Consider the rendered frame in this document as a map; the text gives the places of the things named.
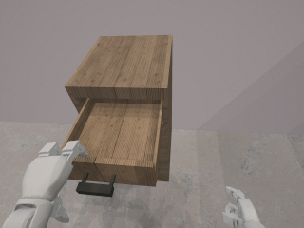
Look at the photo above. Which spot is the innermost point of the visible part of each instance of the left robot forearm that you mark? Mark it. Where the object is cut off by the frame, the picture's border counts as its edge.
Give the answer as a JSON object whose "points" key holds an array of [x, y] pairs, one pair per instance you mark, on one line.
{"points": [[30, 212]]}

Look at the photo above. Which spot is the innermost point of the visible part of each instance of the handle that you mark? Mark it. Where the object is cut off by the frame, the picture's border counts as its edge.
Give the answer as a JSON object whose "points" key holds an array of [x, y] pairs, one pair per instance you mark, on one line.
{"points": [[95, 189]]}

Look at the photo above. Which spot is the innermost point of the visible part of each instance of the drawer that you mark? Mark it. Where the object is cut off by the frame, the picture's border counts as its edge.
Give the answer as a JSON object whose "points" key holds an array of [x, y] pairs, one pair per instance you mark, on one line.
{"points": [[122, 137]]}

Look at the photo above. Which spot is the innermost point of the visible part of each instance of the left robot hand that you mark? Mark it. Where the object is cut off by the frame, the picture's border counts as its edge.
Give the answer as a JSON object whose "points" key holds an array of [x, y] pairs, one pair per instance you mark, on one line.
{"points": [[47, 174]]}

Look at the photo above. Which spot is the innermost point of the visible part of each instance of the right robot hand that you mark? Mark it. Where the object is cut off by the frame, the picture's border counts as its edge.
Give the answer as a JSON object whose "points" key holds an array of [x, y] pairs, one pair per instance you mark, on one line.
{"points": [[236, 216]]}

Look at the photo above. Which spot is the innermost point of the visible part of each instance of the cabinet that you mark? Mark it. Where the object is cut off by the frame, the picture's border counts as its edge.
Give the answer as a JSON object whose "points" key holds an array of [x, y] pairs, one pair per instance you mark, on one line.
{"points": [[129, 67]]}

